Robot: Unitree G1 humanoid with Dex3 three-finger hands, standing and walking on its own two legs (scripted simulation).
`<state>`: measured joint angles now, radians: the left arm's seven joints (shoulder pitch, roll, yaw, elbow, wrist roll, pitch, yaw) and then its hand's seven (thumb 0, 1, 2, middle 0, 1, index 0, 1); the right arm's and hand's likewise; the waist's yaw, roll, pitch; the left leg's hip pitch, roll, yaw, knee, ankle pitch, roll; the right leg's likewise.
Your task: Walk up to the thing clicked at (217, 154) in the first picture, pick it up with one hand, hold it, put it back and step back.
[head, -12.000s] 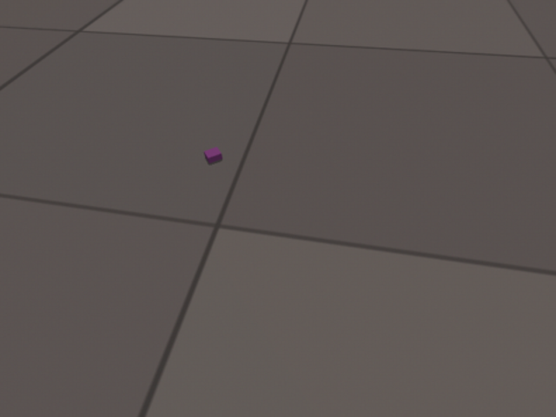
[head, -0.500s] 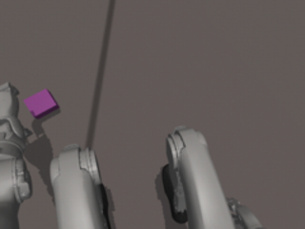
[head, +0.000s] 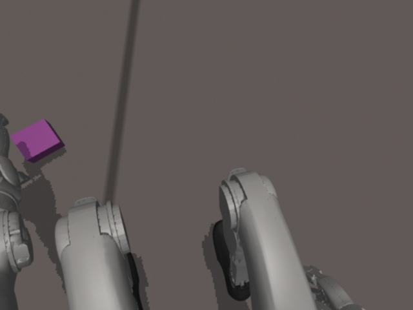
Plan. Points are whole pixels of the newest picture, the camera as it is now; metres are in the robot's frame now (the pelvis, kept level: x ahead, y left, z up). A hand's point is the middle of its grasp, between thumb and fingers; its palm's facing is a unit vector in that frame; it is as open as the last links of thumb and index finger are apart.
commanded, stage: rise first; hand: left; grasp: from above
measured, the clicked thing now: (38, 141) +0.48 +0.32 -0.30
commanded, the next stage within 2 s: approach in 1.42 s
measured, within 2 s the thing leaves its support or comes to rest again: neither
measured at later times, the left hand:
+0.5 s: hand (0, 149) +0.44 +0.34 -0.18, palm faces -0.33 -0.24 -0.91, open 12.8 cm
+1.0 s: hand out of the picture +0.44 +0.35 -0.17, palm faces -0.35 -0.23 -0.91, open 12.8 cm
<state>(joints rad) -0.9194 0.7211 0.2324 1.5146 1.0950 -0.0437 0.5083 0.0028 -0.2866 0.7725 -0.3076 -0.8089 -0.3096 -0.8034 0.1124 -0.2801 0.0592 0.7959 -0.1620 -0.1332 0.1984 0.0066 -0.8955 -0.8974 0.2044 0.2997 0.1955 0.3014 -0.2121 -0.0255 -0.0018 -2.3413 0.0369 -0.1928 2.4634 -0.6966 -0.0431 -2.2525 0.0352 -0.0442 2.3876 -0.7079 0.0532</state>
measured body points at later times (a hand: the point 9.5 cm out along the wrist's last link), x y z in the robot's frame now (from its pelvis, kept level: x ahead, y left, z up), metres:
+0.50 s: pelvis +0.00 +0.00 -0.01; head +0.25 +0.08 +0.36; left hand +0.45 +0.35 -0.13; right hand +0.05 -0.27 -0.11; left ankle +0.07 +0.14 -0.28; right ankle +0.10 -0.13 -0.28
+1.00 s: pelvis +0.00 +0.00 +0.00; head +0.24 +0.08 +0.37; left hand +0.45 +0.36 -0.12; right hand +0.05 -0.26 -0.10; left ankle +0.07 +0.14 -0.28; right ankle +0.10 -0.13 -0.28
